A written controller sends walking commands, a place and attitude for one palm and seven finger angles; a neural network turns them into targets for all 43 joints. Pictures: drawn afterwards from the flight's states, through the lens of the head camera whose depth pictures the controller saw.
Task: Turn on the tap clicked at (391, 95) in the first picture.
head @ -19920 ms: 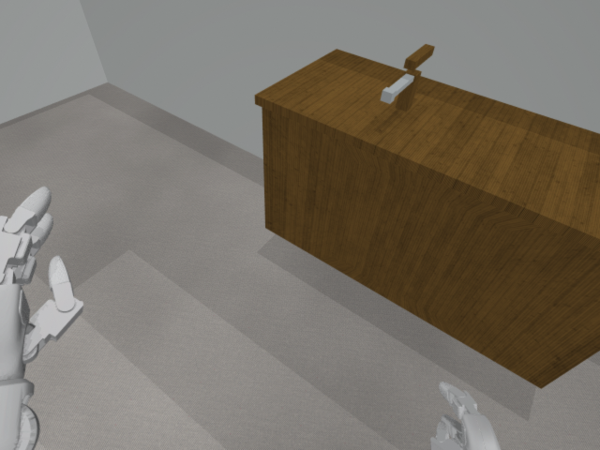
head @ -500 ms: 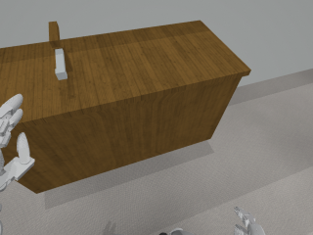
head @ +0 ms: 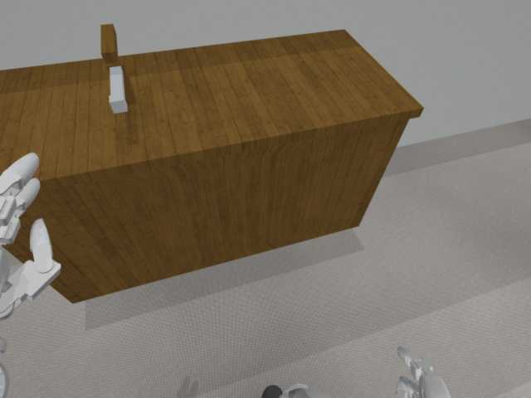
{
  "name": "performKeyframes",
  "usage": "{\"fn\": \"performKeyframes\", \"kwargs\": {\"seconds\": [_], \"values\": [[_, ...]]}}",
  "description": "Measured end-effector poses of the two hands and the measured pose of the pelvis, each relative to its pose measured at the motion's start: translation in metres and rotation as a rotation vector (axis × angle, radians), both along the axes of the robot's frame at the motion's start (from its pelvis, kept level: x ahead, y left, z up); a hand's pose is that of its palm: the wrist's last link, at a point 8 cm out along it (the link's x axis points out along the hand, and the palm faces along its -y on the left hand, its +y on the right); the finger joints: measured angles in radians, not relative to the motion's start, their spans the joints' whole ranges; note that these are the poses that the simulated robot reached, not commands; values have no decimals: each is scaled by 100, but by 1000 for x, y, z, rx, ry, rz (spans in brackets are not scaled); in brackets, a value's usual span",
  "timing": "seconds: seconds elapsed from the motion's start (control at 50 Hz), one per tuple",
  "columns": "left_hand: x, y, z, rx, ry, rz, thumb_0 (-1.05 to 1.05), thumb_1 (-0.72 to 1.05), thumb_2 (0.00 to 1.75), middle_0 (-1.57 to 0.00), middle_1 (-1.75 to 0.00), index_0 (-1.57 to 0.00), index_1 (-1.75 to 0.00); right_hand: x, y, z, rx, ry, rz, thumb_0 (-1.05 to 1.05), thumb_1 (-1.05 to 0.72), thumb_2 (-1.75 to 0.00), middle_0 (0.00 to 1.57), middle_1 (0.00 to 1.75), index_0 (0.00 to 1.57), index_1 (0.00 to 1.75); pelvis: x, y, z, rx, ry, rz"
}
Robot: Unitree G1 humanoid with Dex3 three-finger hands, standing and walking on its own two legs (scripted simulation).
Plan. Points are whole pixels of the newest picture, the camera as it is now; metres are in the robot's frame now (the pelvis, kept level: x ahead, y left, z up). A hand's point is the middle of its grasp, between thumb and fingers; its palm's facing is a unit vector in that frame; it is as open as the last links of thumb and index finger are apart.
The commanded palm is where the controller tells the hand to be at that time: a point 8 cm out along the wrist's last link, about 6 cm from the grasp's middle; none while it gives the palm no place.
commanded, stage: come to a stop and stand still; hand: left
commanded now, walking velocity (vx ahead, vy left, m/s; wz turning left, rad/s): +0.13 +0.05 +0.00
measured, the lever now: (118, 103) +0.63 +0.36 +0.06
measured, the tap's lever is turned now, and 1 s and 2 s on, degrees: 0 0 0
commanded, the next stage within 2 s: look again from close up in 0.52 s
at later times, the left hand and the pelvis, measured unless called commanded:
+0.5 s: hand (61, 302) +0.17 +0.20 +0.18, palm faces +0.34 -0.80 -0.49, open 7.4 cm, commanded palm +0.12 +0.25 +0.20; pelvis -0.03 -0.04 +0.01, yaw +3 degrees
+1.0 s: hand out of the picture +0.17 +0.30 +0.16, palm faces +0.39 -0.85 -0.35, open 7.4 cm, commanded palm +0.11 +0.33 +0.20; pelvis -0.04 +0.04 +0.02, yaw +1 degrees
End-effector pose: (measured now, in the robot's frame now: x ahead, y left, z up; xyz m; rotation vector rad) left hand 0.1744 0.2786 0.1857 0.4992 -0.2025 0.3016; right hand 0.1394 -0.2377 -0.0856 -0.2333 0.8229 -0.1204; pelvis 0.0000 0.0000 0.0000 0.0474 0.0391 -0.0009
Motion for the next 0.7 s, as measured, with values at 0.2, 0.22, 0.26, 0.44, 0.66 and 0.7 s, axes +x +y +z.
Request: {"fn": "performKeyframes", "kwargs": {"seconds": [0.2,0.22,0.26,0.44,0.66,0.7], "values": [[-2,-15,14,80,-15,35,1,89,90,-21,-30,-21,-30,-15,-7,-14,104,-65,-35,1,-91,-90,20,30,20,30,-7,-16,-3,5,-39,24],[-4,-19,13,101,-25,31,1,89,90,-21,-30,-21,-30,-14,-9,-21,110,-62,-24,1,-90,-90,20,30,20,30,-8,-21,-10,0,-40,36],[-9,-25,8,88,-38,19,1,89,90,-21,-30,-21,-30,-14,-14,-29,107,-35,-10,1,-90,-90,20,30,20,30,-16,-26,-16,-33,-57,44],[-36,-40,7,32,42,3,1,89,90,-21,-30,-21,-30,-19,-40,-2,50,16,-11,2,-91,-90,20,30,20,30,-28,-38,5,-29,-29,43],[-37,4,37,158,-65,85,1,88,90,-22,-30,-22,-30,2,-27,19,-32,-96,51,2,-91,-90,20,30,19,30,-32,-19,13,-9,-21,54],[-33,26,46,181,-117,123,1,88,90,-22,-30,-22,-30,4,-14,20,0,-118,74,2,-91,-90,20,30,19,30,-36,-13,14,-20,-27,44]]}}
